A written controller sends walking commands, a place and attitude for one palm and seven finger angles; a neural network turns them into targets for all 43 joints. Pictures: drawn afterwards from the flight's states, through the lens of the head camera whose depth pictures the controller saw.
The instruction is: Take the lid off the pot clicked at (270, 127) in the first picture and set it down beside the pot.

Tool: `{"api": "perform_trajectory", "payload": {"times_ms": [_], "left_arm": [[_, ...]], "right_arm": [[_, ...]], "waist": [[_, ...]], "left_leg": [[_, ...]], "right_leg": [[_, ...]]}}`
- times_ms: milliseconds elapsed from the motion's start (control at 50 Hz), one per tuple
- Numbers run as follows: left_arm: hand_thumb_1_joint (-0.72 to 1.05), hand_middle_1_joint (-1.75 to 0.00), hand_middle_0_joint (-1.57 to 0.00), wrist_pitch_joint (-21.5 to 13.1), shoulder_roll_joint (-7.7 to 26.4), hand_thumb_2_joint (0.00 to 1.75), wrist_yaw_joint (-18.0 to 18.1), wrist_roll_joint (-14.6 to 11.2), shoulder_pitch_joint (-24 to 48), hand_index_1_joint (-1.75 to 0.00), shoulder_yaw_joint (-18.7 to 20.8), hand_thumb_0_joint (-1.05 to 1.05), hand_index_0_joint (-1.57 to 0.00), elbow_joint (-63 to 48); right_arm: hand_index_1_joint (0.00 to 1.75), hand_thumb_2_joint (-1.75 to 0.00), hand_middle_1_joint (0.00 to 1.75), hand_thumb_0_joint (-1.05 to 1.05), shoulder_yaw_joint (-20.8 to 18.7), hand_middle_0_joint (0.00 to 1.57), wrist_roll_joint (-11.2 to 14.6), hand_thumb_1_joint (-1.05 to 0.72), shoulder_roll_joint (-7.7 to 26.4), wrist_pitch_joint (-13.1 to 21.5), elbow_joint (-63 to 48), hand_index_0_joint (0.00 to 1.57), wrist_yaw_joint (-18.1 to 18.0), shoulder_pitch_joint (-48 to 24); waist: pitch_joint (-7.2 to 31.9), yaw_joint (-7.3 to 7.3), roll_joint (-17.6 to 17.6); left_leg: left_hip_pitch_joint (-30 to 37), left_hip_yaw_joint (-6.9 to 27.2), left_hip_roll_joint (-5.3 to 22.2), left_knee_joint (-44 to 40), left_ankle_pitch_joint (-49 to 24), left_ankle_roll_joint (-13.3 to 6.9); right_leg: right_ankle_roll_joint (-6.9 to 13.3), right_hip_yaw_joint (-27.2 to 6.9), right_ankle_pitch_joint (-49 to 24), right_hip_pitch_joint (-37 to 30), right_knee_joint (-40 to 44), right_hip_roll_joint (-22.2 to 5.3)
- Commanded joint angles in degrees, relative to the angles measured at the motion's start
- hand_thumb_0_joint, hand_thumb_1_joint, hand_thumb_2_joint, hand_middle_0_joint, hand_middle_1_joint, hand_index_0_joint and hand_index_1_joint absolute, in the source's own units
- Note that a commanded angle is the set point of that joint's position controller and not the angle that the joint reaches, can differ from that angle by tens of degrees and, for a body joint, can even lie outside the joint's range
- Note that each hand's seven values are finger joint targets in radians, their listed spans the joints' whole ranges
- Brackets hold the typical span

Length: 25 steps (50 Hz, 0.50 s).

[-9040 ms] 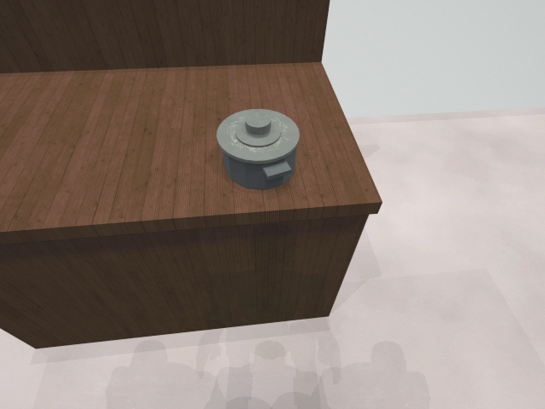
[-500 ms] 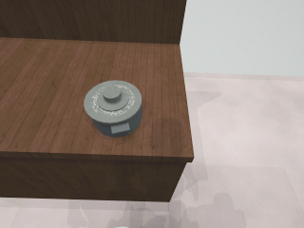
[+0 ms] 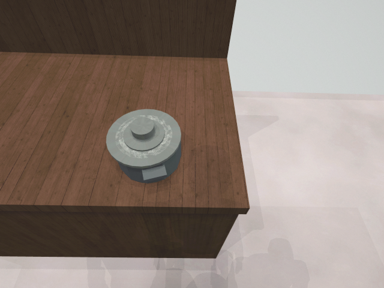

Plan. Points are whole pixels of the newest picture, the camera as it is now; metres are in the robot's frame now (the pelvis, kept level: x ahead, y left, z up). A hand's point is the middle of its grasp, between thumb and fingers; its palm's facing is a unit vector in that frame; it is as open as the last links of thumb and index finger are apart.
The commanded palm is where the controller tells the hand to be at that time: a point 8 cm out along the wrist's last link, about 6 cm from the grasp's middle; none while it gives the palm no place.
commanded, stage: come to a stop and stand still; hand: left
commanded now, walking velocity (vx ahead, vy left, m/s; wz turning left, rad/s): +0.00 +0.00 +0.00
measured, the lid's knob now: (142, 128) +0.44 +0.14 +0.06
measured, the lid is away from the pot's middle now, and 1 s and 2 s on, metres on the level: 0.00 0.00 0.00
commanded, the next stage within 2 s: look again from close up in 0.30 s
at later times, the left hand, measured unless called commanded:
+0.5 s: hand out of the picture +0.02 +0.18 -0.18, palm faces +0.05 -0.97 -0.22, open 7.3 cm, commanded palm none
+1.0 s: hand out of the picture +0.00 +0.17 -0.18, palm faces +0.03 -0.98 -0.18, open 7.4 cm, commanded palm none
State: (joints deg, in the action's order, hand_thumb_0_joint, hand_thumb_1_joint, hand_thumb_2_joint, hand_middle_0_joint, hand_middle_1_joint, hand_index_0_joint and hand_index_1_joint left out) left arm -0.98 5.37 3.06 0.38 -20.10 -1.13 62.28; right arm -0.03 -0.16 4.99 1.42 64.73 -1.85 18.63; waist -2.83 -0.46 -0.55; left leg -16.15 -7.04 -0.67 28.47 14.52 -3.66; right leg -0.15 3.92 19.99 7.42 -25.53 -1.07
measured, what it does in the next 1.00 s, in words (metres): stands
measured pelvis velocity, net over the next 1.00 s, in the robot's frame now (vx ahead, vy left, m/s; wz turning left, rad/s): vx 0.01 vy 0.00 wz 0.00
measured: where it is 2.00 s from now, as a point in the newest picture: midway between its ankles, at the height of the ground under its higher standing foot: outside the picture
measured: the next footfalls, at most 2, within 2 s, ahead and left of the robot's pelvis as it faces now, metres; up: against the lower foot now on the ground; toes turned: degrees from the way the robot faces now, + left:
none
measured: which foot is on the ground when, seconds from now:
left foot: down 0.00-1.00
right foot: down 0.00-1.00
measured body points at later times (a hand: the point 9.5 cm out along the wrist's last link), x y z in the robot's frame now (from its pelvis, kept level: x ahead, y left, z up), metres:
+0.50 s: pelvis +0.00 +0.01 -0.01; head +0.01 +0.01 +0.44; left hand +0.01 +0.24 -0.16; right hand +0.03 -0.23 -0.16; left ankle +0.01 +0.08 -0.74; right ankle -0.07 -0.11 -0.74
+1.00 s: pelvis +0.01 +0.00 +0.00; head +0.03 +0.01 +0.45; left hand +0.00 +0.22 -0.16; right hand +0.03 -0.23 -0.15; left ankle +0.01 +0.08 -0.74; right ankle -0.07 -0.11 -0.74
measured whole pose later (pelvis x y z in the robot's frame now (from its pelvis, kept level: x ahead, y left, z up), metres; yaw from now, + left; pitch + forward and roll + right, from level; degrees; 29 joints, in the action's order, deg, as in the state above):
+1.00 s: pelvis +0.01 +0.00 +0.00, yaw +0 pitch +1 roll +0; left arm -0.6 9.6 2.7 0.6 -19.1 -0.9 59.0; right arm 0.8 -0.3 9.3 1.1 61.1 -1.4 14.2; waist -1.5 0.6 -2.2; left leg -14.4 -6.8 -1.0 28.5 15.2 -3.3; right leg 0.0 4.1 21.0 5.8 -26.0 -1.3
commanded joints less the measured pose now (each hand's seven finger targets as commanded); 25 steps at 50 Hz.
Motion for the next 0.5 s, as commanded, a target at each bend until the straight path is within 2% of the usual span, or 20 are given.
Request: {"api": "perform_trajectory", "payload": {"times_ms": [0,60,180,200,220,240,260,280,320,340,360,400,420,440,480], "left_arm": [[0.9,-0.3,-0.2,-0.5,4.6,0.9,0.3,0.1,-4.7,-0.3,0.6,0.0,-0.2,-1.1],[0.9,-0.3,-0.2,-0.3,4.5,0.9,0.3,0.1,-5.2,-0.3,0.7,0.0,-0.2,-0.5],[0.9,-0.3,-0.2,-0.2,4.4,0.9,0.1,0.2,-5.2,-0.3,0.6,0.0,-0.2,0.2],[0.9,-0.3,-0.2,-1.5,7.8,0.9,1.6,1.2,-6.3,-0.3,0.9,0.0,-0.2,1.0],[0.9,-0.3,-0.2,-1.8,8.5,0.9,1.1,0.6,-3.6,-0.3,1.1,0.0,-0.2,-1.9],[0.9,-0.3,-0.2,-1.4,9.8,0.9,0.2,0.3,-0.9,-0.3,1.5,0.0,-0.2,-3.0],[0.9,-0.3,-0.2,-1.5,8.7,0.9,0.1,0.2,-1.0,-0.3,1.4,0.0,-0.2,-3.1],[0.9,-0.3,-0.2,-1.5,7.7,0.9,0.1,0.4,-0.9,-0.3,1.4,0.0,-0.2,-3.3],[0.9,-0.3,-0.2,-1.8,6.9,0.9,0.3,0.4,-1.9,-0.3,1.2,0.0,-0.2,-3.3],[0.9,-0.3,-0.2,-1.4,7.5,0.9,0.0,0.3,-1.5,-0.3,1.3,0.0,-0.2,-3.8],[0.9,-0.3,-0.2,-1.2,7.1,0.9,0.2,0.3,-1.7,-0.3,1.4,0.0,-0.2,-3.9],[0.9,-0.3,-0.2,-1.1,7.2,0.9,0.4,0.4,-2.1,-0.3,1.4,0.0,-0.2,-4.0],[0.9,-0.3,-0.2,-0.9,7.4,0.9,0.4,0.3,-2.0,-0.3,1.3,0.0,-0.2,-4.2],[0.9,-0.3,-0.2,-0.5,8.0,0.9,0.1,0.3,-1.3,-0.3,1.4,0.0,-0.2,-4.5],[0.9,-0.3,-0.2,-0.4,8.2,0.9,0.2,0.5,-1.3,-0.3,1.4,0.0,-0.2,-5.1]], "right_arm": [[0.3,-0.9,0.3,0.0,-0.8,0.2,0.2,-0.9,5.5,1.0,0.2,0.2,-0.6,5.4],[0.3,-0.9,0.3,0.0,-0.7,0.2,0.2,-0.9,5.3,0.8,0.6,0.2,-0.6,4.7],[0.3,-0.9,0.3,0.0,-0.5,0.2,0.1,-0.9,5.2,0.8,0.8,0.2,-0.7,3.8],[0.3,-0.9,0.3,0.0,-0.3,0.2,0.0,-0.9,8.9,0.8,-4.1,0.2,0.1,-2.0],[0.3,-0.9,0.3,0.0,-0.5,0.2,-0.5,-0.9,7.9,0.3,-5.1,0.2,0.6,0.0],[0.3,-0.9,0.3,0.0,-1.1,0.2,-0.9,-0.9,7.6,-0.1,-5.1,0.2,0.9,-0.4],[0.3,-0.9,0.3,0.0,-1.1,0.2,-0.9,-0.9,8.5,-0.5,-5.6,0.2,0.8,-0.2],[0.3,-0.9,0.3,0.0,-1.2,0.2,-1.0,-0.9,9.0,-0.5,-6.1,0.2,0.8,0.3],[0.3,-0.9,0.3,0.0,-1.1,0.2,-0.9,-0.9,9.2,0.2,-6.1,0.2,0.6,0.8],[0.3,-0.9,0.3,0.0,-0.9,0.2,-0.7,-0.9,9.5,0.2,-6.4,0.2,0.5,0.8],[0.3,-0.9,0.3,0.0,-0.9,0.2,-0.8,-0.9,10.0,0.1,-6.8,0.2,0.4,0.7],[0.3,-0.9,0.3,0.0,-0.8,0.2,-0.8,-0.9,10.1,0.2,-6.9,0.2,0.3,0.2],[0.3,-0.9,0.3,0.0,-0.7,0.2,-0.7,-0.9,9.9,0.1,-6.9,0.2,0.3,0.2],[0.3,-0.9,0.3,0.0,-0.7,0.2,-0.7,-0.9,10.1,0.1,-7.1,0.2,0.4,-0.4],[0.3,-0.9,0.3,0.0,-0.7,0.2,-0.8,-0.9,10.5,-0.1,-7.5,0.2,0.4,-1.1]], "waist": [[1.2,-0.13,0.2],[-1.0,0.18,0.5],[-2.3,0.39,1.9],[-1.1,1.44,1.2],[0.3,-0.94,1.6],[2.4,-0.65,5.7],[1.6,-0.65,3.5],[1.2,-1.01,3.0],[4.0,-0.44,2.8],[4.2,0.03,3.6],[3.4,0.07,3.0],[2.1,0.28,1.1],[1.2,0.21,-0.1],[0.3,0.6,0.5],[-1.2,0.4,-0.7]], "left_leg": [[9.1,8.8,7.8,-3.4,-22.7,-0.5],[8.1,9.0,7.8,-4.4,-19.6,-0.5],[8.4,9.3,7.9,-6.4,-15.7,-0.6],[5.1,9.7,7.4,4.4,-23.8,1.4],[2.9,8.8,6.4,3.1,-7.1,1.5],[4.1,8.6,5.6,0.4,-5.6,1.4],[2.4,9.5,5.9,0.3,-2.5,1.1],[0.8,10.3,6.4,0.3,-4.0,0.7],[3.1,11.0,7.2,0.9,-15.1,0.0],[4.0,11.2,7.5,0.2,-16.2,-0.4],[3.1,12.2,7.8,0.1,-16.5,-0.7],[2.7,11.8,7.7,0.2,-18.8,-0.7],[2.3,11.8,7.6,-0.6,-16.6,-0.6],[2.5,11.8,7.5,-1.8,-14.8,-0.6],[1.7,11.9,7.3,-2.3,-11.6,-0.5]], "right_leg": [[2.2,-4.8,-19.7,3.1,3.9,-5.9],[2.1,-4.8,-17.0,3.6,4.9,-5.8],[2.0,-4.8,-14.0,4.1,6.1,-5.9],[1.7,-7.6,-26.2,5.4,6.1,-6.5],[3.3,-6.9,-17.3,4.5,5.9,-8.0],[4.5,-6.4,-11.7,4.1,3.9,-7.3],[4.4,-5.8,-4.3,5.4,4.2,-5.8],[4.4,-5.5,-4.6,5.9,3.0,-5.1],[4.2,-4.8,-12.1,3.9,0.0,-4.7],[3.9,-4.3,-11.4,4.1,-0.6,-4.1],[3.8,-4.0,-9.2,4.4,-0.6,-3.7],[3.8,-4.3,-11.0,4.1,-0.3,-4.0],[3.7,-4.3,-9.8,4.4,0.1,-4.1],[3.4,-3.9,-8.7,5.3,0.1,-4.0],[3.3,-4.5,-7.0,6.1,1.1,-4.1]]}}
